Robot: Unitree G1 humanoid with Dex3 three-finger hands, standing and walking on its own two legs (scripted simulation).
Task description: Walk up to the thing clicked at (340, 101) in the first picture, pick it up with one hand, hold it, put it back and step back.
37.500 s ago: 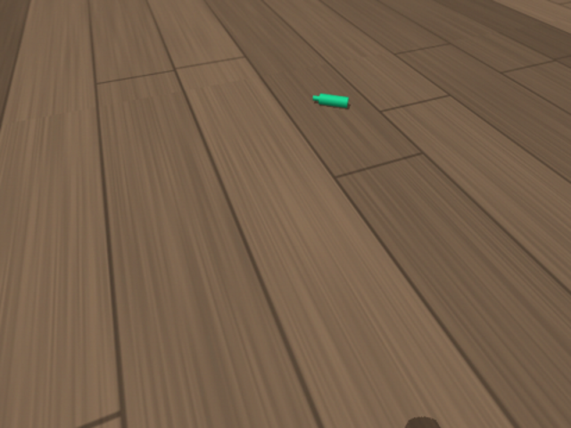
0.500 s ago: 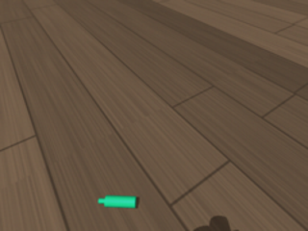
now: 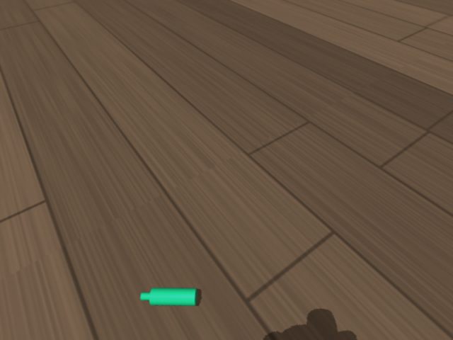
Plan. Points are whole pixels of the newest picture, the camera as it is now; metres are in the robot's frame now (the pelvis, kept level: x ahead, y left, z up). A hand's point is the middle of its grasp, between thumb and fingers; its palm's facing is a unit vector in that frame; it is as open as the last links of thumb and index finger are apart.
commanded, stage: stand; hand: left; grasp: from above
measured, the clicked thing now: (168, 296) +0.45 +0.27 -0.75
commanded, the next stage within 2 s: step back in 1.04 s
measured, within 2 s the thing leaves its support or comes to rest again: neither
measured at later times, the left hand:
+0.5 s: hand out of the picture +0.09 +0.23 -0.16, palm faces -0.01 -0.95 -0.32, open 7.4 cm
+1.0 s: hand out of the picture +0.10 +0.24 -0.16, palm faces -0.03 -0.94 -0.34, open 7.4 cm
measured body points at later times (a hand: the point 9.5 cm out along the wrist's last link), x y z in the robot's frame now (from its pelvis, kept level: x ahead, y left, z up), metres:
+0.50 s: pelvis +0.01 -0.01 +0.00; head +0.02 -0.01 +0.45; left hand +0.09 +0.28 -0.14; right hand +0.07 -0.29 -0.14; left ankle +0.01 +0.13 -0.75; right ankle +0.02 -0.13 -0.75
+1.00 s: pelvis +0.01 -0.01 +0.00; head +0.02 -0.01 +0.45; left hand +0.10 +0.29 -0.13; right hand +0.08 -0.30 -0.14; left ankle +0.01 +0.13 -0.75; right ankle +0.02 -0.13 -0.75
